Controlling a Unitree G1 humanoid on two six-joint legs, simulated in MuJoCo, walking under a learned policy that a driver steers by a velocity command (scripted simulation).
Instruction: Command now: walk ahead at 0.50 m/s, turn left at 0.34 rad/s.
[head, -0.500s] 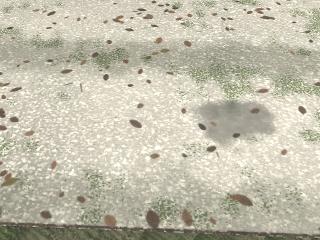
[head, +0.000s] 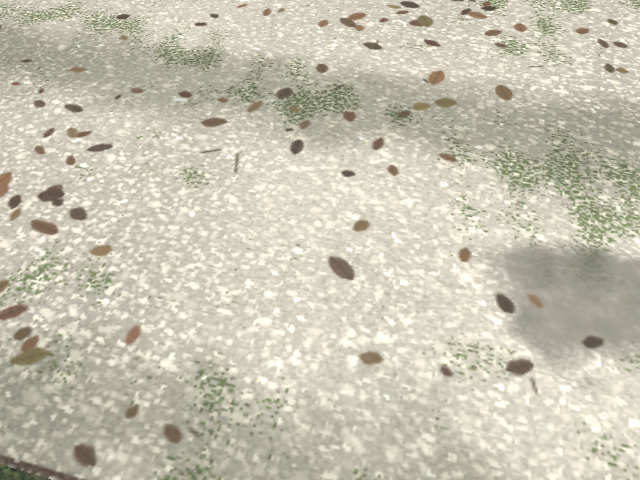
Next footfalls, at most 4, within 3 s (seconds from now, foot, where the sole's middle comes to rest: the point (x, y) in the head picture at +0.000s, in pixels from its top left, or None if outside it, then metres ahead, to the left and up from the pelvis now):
0.26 left None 0.31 0.13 -0.76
0.80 right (375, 437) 0.62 -0.08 -0.76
1.26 left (273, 358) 0.81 0.15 -0.76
1.54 right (381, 389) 0.73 -0.10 -0.76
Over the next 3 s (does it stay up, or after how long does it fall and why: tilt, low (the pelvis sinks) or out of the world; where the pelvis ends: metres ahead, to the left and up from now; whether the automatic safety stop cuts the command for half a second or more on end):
stays up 1.28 0.02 0.00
